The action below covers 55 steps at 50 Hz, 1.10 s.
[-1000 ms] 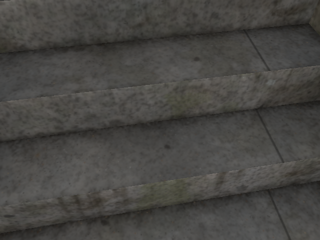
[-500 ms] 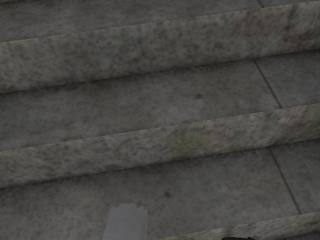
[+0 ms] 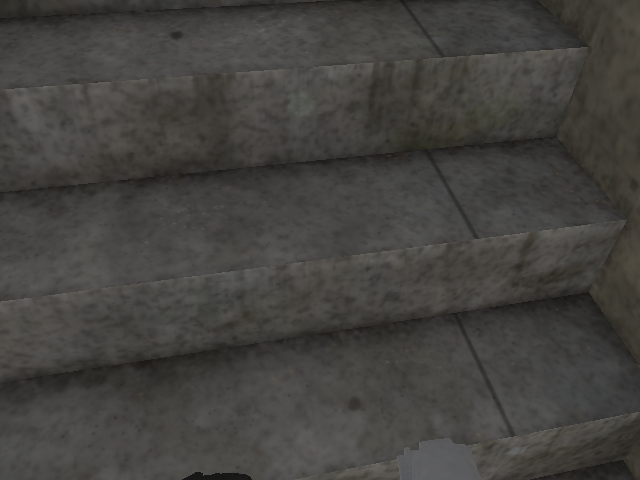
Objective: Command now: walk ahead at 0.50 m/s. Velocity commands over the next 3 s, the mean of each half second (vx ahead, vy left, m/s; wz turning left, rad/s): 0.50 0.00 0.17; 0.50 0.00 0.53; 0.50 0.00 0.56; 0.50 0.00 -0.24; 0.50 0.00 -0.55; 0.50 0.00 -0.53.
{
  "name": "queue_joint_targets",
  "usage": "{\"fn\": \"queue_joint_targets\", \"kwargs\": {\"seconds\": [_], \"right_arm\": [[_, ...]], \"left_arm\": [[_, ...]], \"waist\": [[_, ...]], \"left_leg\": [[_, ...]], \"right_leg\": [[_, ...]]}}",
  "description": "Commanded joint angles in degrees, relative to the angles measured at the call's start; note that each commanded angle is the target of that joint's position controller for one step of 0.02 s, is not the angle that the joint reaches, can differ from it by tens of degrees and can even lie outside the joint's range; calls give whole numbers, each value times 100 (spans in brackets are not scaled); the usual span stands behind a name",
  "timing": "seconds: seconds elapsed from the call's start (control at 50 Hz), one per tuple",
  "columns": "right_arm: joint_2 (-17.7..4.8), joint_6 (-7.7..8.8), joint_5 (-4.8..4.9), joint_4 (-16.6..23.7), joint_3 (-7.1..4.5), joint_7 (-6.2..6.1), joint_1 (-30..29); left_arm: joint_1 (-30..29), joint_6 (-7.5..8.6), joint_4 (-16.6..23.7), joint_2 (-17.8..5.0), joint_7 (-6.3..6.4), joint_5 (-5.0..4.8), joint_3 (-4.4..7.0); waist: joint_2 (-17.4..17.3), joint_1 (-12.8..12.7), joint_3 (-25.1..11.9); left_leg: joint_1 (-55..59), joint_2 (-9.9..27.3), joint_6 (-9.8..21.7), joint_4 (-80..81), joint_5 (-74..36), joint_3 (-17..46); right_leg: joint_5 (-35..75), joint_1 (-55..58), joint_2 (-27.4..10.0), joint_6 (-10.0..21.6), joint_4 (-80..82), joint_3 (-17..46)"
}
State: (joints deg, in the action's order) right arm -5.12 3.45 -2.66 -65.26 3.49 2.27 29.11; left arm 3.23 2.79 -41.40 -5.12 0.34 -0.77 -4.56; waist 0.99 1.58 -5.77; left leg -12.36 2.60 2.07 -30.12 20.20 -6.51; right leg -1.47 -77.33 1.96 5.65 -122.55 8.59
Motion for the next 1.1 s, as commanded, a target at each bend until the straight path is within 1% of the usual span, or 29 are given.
{"fn": "queue_joint_targets", "kwargs": {"seconds": [0.02,0.06,0.12,0.16,0.2,0.24,0.26,0.28,0.3,0.32,0.34,0.38,0.42,0.48,0.56,0.6,0.66,0.68,0.7,0.74,0.76,0.78,0.8,0.82,0.86,0.9,0.94,0.98,1.1], "right_arm": [[-691,35,52,119,-183,-165,598],[-579,-30,-6,231,-208,-293,799],[-543,-125,207,156,-204,-486,1178],[-773,-179,524,-31,-348,-634,1180],[-1136,45,318,-84,-302,-443,1140],[-2248,101,310,-29,-618,-410,616],[-1483,219,221,255,-525,-274,555],[-846,416,291,164,-459,-59,371],[-608,483,426,398,-582,112,-225],[-178,410,461,1163,-502,130,-1350],[91,327,382,1551,-392,69,-1796],[-77,128,333,1752,-333,37,-1202],[141,-39,364,1752,-163,23,-870],[182,-322,369,1683,-57,-111,-944],[79,-390,315,2478,86,-260,-2242],[-99,-378,337,2854,121,-304,-3288],[34,-410,368,3102,305,-70,-3830],[-36,-252,579,3155,293,8,-3918],[-170,-164,580,3428,282,81,-4466],[-534,-249,182,3227,79,80,-3008],[-1053,-277,37,3093,-147,108,-1972],[-1703,-318,33,2886,-423,166,-1174],[-2433,-419,11,2609,-713,11,-487],[-2439,-416,-26,2385,-734,-269,-642],[-872,-237,-74,1793,-260,-274,-649],[-334,-145,198,1357,-144,-21,-1146],[-361,-194,80,1323,-166,170,-1699],[-528,-195,-68,1191,-157,201,-1779],[-791,-159,127,858,-305,-51,-97]], "left_arm": [[-229,20,224,147,-4,-39,-135],[-1057,108,621,145,-118,-60,-173],[-2103,82,1334,175,-277,-42,-280],[-2918,63,1667,367,-421,-20,-516],[-1399,158,1207,-227,-405,-100,-142],[773,90,637,-1172,-222,130,333],[1912,10,201,-1688,-143,317,582],[2971,-216,-453,-2210,9,405,751],[2793,-226,-726,-1946,27,414,703],[2130,-206,-1060,-1495,-19,168,586],[1750,-119,-1359,-951,-87,217,436],[995,89,-1742,154,-230,388,191],[669,101,-1763,227,-266,443,169],[811,77,-1843,-112,-199,590,105],[1152,13,-1769,-598,-186,372,59],[2152,5,-1830,-661,43,236,51],[3286,-52,-2059,-1397,372,154,357],[2159,-118,-1937,-1635,444,141,414],[2384,-146,-1784,-1959,536,-45,522],[2590,-107,-1789,-2389,629,-121,651],[2126,-71,-1543,-2531,537,-172,726],[1562,43,-1142,-2424,427,-116,751],[1120,290,-622,-1809,108,6,648],[427,450,-439,-1455,-224,245,651],[-407,553,494,-287,-644,250,350],[28,474,589,44,-571,411,114],[917,468,422,56,-499,313,-19],[436,425,565,-2,-332,241,-119],[-1560,405,1165,473,-25,337,-350]], "waist": [[-559,209,951],[-577,461,918],[-839,680,1000],[-989,679,880],[-1686,-123,-109],[-2510,-1505,-1110],[-366,-1608,-1701],[1285,-1575,-2539],[856,-1370,-2186],[566,-917,-784],[425,-583,87],[-59,281,607],[101,627,668],[83,783,875],[367,511,1198],[451,-68,1210],[563,-392,490],[619,133,533],[328,59,171],[1376,599,-861],[1562,996,-1416],[914,1335,-1730],[-1455,1202,-1976],[-1586,877,-1821],[-644,56,-137],[530,-716,757],[419,-1165,691],[55,-1113,807],[-1213,50,897]], "left_leg": [[1262,1445,770,1349,-448,1532],[1719,1612,741,1501,-322,1652],[1482,1682,849,2381,-260,1713],[256,1570,840,3620,-1799,869],[16,1461,901,2187,-8904,230],[1216,1388,627,86,-11076,756],[-1015,790,443,-1890,-9112,992],[-1897,-325,276,-4265,-2061,1559],[-2598,-586,219,-7247,-1655,2456],[-3465,-529,321,-8228,-1831,2298],[-4148,-372,585,-8928,-2078,2103],[-4301,-284,1045,-9045,-2376,2216],[-4762,-293,1155,-9038,-2587,2184],[-5641,-518,856,-10347,-2617,1608],[-6216,-468,454,-9401,-2637,806],[-6428,-359,264,-8553,-2562,301],[-6482,299,257,-7787,-1101,-218],[-5264,287,520,-6368,-446,-528],[-4217,-121,772,-5429,5,-1123],[-3148,-564,1108,-4997,1418,-1010],[-2398,-791,1318,-3934,1961,-480],[-867,-592,1583,-2504,1359,952],[852,544,2234,-45,2578,4622],[1232,1136,2307,1943,3610,7226],[-307,1178,909,1328,3256,6030],[-1536,469,209,763,1814,3759],[-1684,44,-246,321,322,2237],[-2234,-180,-363,352,-268,1449],[-1336,-124,-140,996,-267,2772]], "right_leg": [[-588,-1993,-267,-162,-662,92],[-713,-2447,-538,-347,-359,-83],[-428,-2020,-1115,-547,1041,-1018],[-1449,1188,-1225,-253,3646,-1763],[-2201,4841,-43,140,4252,-2675],[-2599,6019,-80,434,6112,-977],[-2855,7960,-1477,1140,7503,1897],[-4198,8730,-2572,1421,10557,4850],[-4717,7838,-2860,1084,10949,5454],[-4420,6837,-2628,476,10900,4226],[-4129,6031,-2603,315,10457,3023],[-2038,5354,-1904,-274,9874,529],[-914,5316,-1666,-492,9952,-923],[-457,5019,-1616,-545,10203,-1862],[-764,4658,-1339,-630,10838,-2443],[-907,5150,-1472,-430,11357,-2248],[-116,7492,-1930,-48,12157,-1975],[3468,7116,-1735,-280,11863,-2702],[6743,7105,-1704,-232,11420,-2712],[10801,8493,-2536,313,10028,-2316],[10681,8915,-2464,576,8820,-2299],[9091,7804,-2217,572,7482,-1836],[4817,5006,-985,459,5431,-1573],[40,3283,363,46,2220,-405],[-48,1351,-111,387,-368,312],[26,910,-428,486,-1176,-46],[483,766,-644,407,-799,-159],[972,581,-756,194,-316,-604],[283,-1150,-655,-382,-437,-1454]]}}
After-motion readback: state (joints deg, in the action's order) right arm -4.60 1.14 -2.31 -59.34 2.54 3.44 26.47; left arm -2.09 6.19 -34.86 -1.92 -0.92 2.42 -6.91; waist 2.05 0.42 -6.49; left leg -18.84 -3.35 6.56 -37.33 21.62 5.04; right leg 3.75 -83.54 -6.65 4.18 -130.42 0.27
